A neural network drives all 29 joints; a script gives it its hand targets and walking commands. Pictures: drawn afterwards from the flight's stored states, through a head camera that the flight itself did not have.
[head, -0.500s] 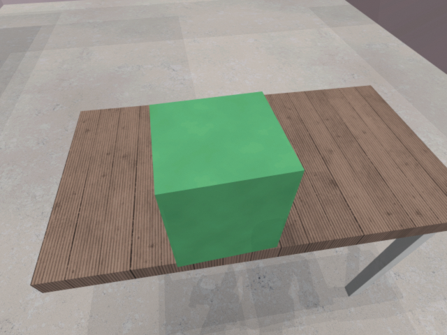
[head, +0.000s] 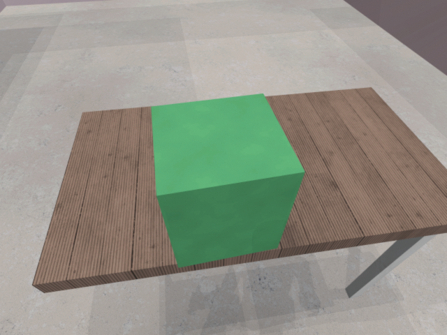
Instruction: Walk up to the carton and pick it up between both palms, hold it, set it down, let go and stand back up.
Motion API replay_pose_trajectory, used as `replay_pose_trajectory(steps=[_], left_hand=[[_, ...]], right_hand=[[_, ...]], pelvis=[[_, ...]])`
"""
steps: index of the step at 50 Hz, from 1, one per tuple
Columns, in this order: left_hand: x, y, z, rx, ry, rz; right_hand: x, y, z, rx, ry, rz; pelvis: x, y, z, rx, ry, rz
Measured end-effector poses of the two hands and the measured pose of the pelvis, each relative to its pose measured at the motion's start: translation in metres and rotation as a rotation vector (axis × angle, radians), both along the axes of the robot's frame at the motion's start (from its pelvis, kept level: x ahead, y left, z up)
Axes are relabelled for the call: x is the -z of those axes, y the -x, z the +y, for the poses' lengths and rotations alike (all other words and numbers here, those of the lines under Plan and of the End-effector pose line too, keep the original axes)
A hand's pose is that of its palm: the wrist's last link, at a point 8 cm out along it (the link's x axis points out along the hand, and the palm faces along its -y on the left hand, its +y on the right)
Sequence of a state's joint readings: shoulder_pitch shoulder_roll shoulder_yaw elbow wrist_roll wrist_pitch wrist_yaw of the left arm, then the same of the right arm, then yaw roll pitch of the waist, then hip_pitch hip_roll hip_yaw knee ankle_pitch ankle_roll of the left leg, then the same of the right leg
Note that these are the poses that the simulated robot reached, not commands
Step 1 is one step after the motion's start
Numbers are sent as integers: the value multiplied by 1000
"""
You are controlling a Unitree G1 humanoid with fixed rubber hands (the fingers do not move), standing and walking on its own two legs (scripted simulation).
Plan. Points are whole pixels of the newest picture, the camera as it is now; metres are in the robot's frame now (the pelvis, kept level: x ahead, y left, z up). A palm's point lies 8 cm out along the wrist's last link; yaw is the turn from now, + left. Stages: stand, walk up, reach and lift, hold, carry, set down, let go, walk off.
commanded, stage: stand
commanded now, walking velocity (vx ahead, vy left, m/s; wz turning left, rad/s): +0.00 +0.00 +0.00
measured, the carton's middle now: (219, 183) +0.39 +0.03 +0.05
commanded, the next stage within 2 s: none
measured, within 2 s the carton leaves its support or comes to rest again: neither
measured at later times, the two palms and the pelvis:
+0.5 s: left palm out of the picture +0.03 +0.25 -0.12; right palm out of the picture +0.04 -0.25 -0.12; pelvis +0.00 +0.00 +0.00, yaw +0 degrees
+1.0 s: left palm out of the picture +0.02 +0.25 -0.13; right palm out of the picture +0.03 -0.25 -0.13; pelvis +0.00 +0.00 +0.00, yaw +0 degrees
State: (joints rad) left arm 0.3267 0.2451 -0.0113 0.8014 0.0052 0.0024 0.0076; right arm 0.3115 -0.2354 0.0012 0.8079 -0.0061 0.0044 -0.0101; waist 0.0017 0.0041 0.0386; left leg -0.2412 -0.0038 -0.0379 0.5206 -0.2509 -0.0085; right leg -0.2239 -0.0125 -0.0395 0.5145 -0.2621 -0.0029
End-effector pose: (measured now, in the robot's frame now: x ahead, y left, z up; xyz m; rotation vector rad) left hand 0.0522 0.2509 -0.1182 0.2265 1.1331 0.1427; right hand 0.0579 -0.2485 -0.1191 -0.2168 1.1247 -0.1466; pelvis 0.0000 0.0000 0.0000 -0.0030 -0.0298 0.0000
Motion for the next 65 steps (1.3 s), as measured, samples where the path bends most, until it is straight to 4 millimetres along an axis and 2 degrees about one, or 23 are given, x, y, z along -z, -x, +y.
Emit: replay_pose_trajectory(steps=[41,65], left_hand=[[6,32,-2,-49,3,110],[9,40,-10,-68,13,158]], right_hand=[[7,26,1,29,0,108],[11,35,5,47,-11,163]], pelvis=[[-4,-2,0,-5,0,1],[-6,-7,-2,-4,0,7]])
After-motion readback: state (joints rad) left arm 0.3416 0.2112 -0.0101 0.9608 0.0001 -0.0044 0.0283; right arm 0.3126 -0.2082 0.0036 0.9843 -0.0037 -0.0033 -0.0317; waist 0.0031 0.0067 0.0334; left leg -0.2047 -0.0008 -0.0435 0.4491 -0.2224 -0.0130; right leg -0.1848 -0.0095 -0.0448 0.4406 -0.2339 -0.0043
